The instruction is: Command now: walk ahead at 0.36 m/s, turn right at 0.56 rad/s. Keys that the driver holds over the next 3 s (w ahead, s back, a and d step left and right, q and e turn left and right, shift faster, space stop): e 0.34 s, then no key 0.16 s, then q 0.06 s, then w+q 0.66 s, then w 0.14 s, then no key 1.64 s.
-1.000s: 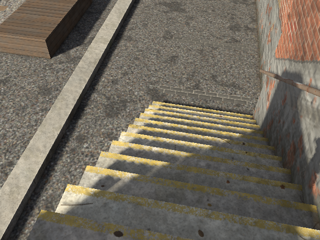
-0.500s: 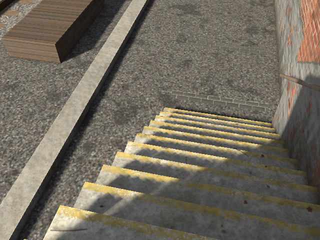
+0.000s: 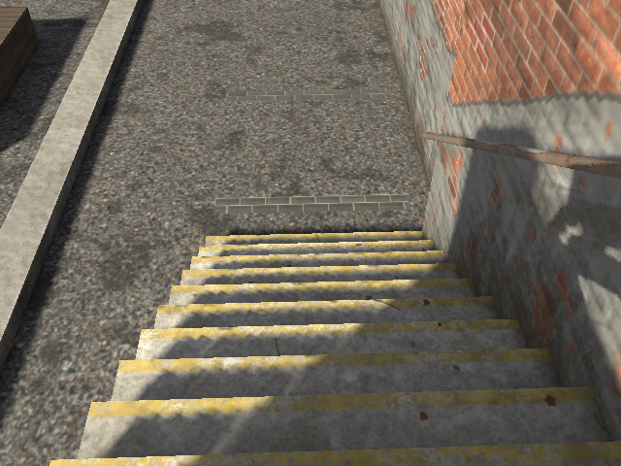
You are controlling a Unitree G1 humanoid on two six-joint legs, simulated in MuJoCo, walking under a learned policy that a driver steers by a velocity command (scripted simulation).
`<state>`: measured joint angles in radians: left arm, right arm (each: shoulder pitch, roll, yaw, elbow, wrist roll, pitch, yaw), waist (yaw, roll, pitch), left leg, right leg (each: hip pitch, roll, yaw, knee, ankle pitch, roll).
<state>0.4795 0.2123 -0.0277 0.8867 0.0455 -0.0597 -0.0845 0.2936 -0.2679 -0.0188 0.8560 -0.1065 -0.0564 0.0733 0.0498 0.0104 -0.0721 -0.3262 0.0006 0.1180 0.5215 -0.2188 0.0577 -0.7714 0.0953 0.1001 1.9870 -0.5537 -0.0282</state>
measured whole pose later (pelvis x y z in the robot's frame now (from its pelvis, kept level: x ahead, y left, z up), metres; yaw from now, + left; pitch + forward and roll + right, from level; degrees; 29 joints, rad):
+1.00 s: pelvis +0.19 -0.01 -0.08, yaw -7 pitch +3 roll +1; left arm 0.28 0.24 0.04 0.89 0.08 -0.06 -0.07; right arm 0.51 -0.21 -0.03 0.99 -0.06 -0.17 0.05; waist -0.01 -0.03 -0.09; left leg -0.35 -0.08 0.03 1.05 -0.75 0.07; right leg -0.72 -0.02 0.08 1.39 -0.50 -0.06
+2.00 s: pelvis +0.53 +0.12 -0.37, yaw +8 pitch +1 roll +0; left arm 0.31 0.18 -0.01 0.97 0.03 -0.09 -0.10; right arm 0.33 -0.24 0.04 1.02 -0.03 -0.09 0.09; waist 0.02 -0.01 -0.01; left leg -0.33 -0.04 0.12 0.52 -0.21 0.09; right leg -0.76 -0.11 0.01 1.35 -0.17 0.11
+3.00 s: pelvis +0.60 +0.11 -0.38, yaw +8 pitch -1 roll +0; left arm 0.22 0.19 0.07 1.13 0.02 -0.06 -0.06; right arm 0.27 -0.19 -0.06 1.09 -0.01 -0.07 0.10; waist -0.01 -0.01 0.03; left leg -0.22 -0.02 0.10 0.59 -0.36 0.06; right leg -0.26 -0.05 -0.03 0.60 -0.33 0.03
